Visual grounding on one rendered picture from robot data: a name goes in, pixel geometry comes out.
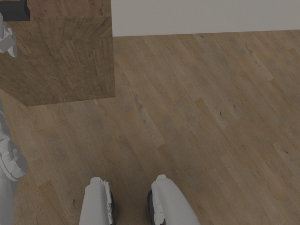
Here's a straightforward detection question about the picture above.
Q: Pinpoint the robot left upper arm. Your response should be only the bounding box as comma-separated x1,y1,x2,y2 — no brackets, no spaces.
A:
0,139,28,225

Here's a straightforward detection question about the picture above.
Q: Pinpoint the left robot thigh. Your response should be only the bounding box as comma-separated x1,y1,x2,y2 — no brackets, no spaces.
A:
79,180,112,225

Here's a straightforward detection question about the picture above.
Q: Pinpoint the robot left hand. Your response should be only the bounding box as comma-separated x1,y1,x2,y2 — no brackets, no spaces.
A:
0,13,17,57

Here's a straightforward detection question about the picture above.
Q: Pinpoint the drawer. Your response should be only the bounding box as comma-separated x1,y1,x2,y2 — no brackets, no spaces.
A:
0,0,103,17

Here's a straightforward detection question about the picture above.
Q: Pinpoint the left robot forearm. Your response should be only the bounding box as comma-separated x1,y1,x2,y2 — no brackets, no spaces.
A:
0,97,12,141

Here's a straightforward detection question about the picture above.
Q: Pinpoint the right robot thigh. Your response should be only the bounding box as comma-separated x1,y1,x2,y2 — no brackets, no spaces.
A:
151,178,201,225

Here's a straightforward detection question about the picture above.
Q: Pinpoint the robot thigh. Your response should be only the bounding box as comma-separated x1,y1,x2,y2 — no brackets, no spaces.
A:
79,180,112,225
151,178,201,225

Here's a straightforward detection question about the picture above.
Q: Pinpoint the cabinet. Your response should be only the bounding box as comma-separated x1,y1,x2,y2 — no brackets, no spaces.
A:
0,0,116,107

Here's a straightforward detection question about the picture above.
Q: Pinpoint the handle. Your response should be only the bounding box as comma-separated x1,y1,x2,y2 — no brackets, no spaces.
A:
0,0,30,22

